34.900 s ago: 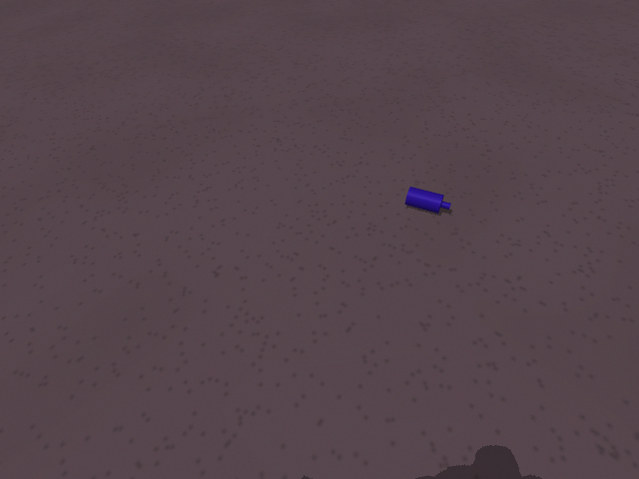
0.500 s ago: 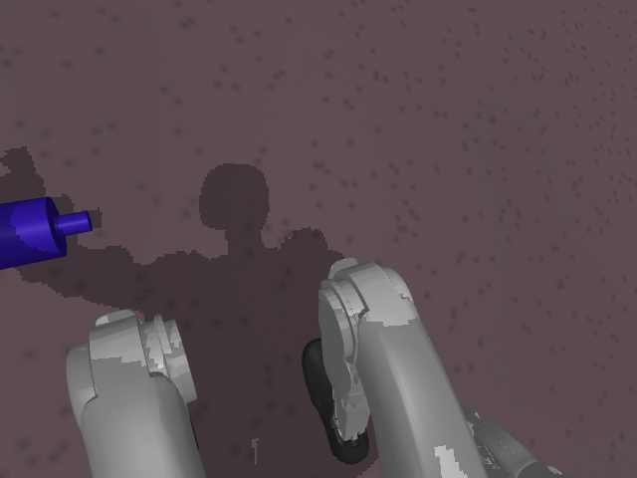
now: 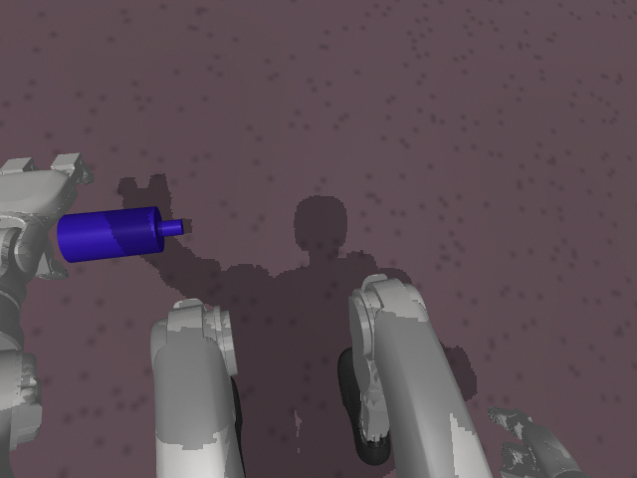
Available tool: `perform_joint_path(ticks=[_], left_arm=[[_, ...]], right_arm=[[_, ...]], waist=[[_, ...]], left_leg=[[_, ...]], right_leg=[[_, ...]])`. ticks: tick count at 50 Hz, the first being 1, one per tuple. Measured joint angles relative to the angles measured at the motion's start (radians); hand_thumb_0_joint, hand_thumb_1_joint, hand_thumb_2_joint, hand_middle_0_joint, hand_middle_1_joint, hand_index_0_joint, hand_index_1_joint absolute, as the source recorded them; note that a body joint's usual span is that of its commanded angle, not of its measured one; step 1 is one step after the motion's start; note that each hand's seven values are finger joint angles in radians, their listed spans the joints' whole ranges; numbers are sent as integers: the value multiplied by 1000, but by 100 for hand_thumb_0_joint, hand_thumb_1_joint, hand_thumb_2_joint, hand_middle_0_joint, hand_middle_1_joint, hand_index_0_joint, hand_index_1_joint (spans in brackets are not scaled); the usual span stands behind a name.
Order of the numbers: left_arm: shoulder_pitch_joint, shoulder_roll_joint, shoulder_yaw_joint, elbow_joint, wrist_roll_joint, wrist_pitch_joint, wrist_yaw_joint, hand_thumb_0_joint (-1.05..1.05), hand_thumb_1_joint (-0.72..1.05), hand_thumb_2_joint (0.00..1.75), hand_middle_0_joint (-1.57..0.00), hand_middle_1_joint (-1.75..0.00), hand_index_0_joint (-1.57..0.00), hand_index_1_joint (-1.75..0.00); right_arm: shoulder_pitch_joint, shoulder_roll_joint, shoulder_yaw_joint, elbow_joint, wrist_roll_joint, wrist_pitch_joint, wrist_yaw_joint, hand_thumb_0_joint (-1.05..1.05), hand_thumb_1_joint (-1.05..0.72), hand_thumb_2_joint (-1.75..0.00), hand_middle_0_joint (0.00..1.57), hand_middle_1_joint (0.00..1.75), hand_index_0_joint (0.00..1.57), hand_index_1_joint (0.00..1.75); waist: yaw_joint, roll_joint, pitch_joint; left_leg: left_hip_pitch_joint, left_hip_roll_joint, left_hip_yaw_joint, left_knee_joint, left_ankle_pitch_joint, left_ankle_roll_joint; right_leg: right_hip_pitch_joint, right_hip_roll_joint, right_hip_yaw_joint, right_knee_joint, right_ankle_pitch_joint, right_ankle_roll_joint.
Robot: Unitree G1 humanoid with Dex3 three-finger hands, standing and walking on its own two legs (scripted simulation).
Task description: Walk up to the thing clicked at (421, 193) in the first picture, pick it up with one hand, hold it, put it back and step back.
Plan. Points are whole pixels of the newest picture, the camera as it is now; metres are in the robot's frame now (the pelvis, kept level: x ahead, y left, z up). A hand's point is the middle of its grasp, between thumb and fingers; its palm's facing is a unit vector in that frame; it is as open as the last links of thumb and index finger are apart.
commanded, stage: withdraw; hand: left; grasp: from above
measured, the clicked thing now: (126, 232) +0.49 +0.29 -0.33
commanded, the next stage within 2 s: home in 0.18 s
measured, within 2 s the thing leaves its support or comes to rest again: neither
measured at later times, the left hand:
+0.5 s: hand (40, 201) +0.48 +0.35 -0.15, palm faces -0.34 -0.07 -0.94, open 12.9 cm
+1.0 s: hand out of the picture +0.30 +0.27 +0.06, palm faces -0.15 -0.78 -0.60, open 7.5 cm
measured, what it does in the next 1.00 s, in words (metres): rises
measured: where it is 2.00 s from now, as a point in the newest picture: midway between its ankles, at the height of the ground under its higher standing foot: (298, 441)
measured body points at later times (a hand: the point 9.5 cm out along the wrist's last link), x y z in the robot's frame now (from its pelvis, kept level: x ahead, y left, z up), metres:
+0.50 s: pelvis +0.01 +0.01 -0.03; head +0.24 +0.07 +0.36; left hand +0.49 +0.35 -0.09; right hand +0.05 -0.24 -0.14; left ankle +0.09 +0.13 -0.34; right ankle +0.11 -0.13 -0.34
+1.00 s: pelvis +0.02 +0.00 +0.16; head +0.16 +0.05 +0.59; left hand +0.30 +0.31 +0.10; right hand +0.24 -0.24 +0.07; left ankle +0.09 +0.13 -0.34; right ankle +0.11 -0.13 -0.34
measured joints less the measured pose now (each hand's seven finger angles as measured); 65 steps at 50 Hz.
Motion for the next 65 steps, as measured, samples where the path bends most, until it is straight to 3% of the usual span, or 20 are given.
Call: perform_joint_path(ticks=[6, 12, 16, 20, 23, 27, 34, 39, 47, 56, 65], left_arm=[[-75, 45, 8, 146, 110, -49, 135, 0, -51, 101, -9, -100, -9, -100], [-152, 94, 63, 256, 182, -38, 240, 0, -50, 100, -10, -100, -10, -100], [-162, 110, 98, 253, 190, -2, 269, 0, -48, 98, -12, -99, -12, -98], [-137, 91, 103, 183, 145, 54, 257, 0, -42, 96, -16, -94, -16, -93], [-95, 55, 105, 100, 74, 97, 216, 0, -34, 95, -19, -86, -19, -85], [3, -16, 104, -54, -54, 153, 125, 0, -16, 92, -22, -72, -21, -72], [280, -133, 78, -405, -361, 263, -57, 0, 28, 87, -22, -47, -21, -47], [459, -201, 61, -622, -533, 308, -131, 1, 60, 88, -22, -37, -21, -37], [686, -302, 41, -833, -728, 408, -120, 1, 83, 90, -21, -32, -21, -31], [903, -400, 11, -1009, -977, 554, -95, 1, 89, 90, -21, -30, -21, -30], [1070, -479, 18, -1139, -1134, 675, -67, 1, 90, 90, -21, -30, -20, -30]], right_arm=[[-24, -2, 27, 17, -35, 7, 0, 1, -90, -90, 20, 30, 20, 30], [-32, 28, 49, 35, -68, -9, -1, 1, -90, -90, 20, 30, 20, 30], [-13, 52, 50, 50, -78, -23, 1, 1, -90, -90, 20, 30, 20, 30], [17, 76, 34, 62, -68, -33, 8, 1, -90, -90, 20, 30, 21, 30], [40, 90, 12, 60, -49, -35, 15, 1, -89, -90, 20, 30, 21, 30], [65, 97, -24, 46, -12, -21, 21, 1, -89, -90, 20, 30, 21, 30], [58, 69, -60, 1, 48, 9, -3, 1, -90, -90, 20, 30, 21, 30], [24, 45, -86, -42, 73, 7, -33, 1, -90, -90, 20, 30, 21, 30], [-52, 44, -100, -101, 104, -28, -84, 1, -91, -90, 20, 30, 20, 30], [-65, 97, -59, -134, 119, -87, -141, 1, -90, -90, 20, 30, 20, 30], [40, 129, -20, -137, 126, -125, -210, 1, -90, -90, 20, 30, 21, 30]], waist=[[-36, -27, 33], [-71, -37, 72], [-79, -21, 72], [-64, 6, 53], [-43, 29, 31], [-5, 56, -11], [51, 64, -73], [82, 44, -94], [112, 28, -104], [118, 36, -99], [107, 49, -103]], left_leg=[[-63, -12, -10, 65, 22, -1], [-129, -20, -19, 131, 37, 3], [-163, -23, -17, 153, 34, 10], [-166, -18, -6, 144, 16, 16], [-141, -13, 4, 113, -2, 20], [-72, -7, 17, 42, -27, 21], [117, 11, 34, -129, -45, 18], [250, 14, 38, -252, -27, 10], [472, 11, 44, -439, 10, 0], [752, 11, 51, -665, 47, -5], [1044, 15, 59, -904, 86, -6]], right_leg=[[-53, -2, -5, 61, 14, 1], [-107, 0, -10, 120, 22, 0], [-134, 0, -8, 139, 15, 0], [-138, 0, 1, 132, -1, 6], [-117, -2, 9, 102, -16, 16], [-57, -6, 17, 36, -35, 22], [113, -5, 23, -129, -38, 15], [239, -9, 20, -246, -19, 3], [458, -19, 16, -425, 13, -11], [735, -25, 14, -646, 49, -18], [1027, -27, 12, -890, 92, -22]])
